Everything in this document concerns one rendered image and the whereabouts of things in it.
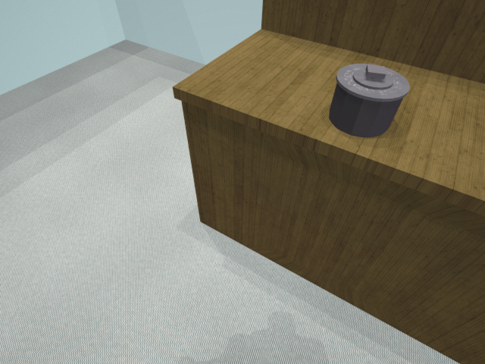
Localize knob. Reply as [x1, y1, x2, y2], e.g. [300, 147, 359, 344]
[365, 64, 386, 79]

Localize table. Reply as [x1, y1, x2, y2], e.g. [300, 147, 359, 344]
[173, 0, 485, 364]

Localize pot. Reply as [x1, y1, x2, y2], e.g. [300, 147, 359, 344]
[329, 83, 403, 137]

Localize lid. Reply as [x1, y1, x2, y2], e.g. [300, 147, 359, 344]
[336, 64, 410, 102]

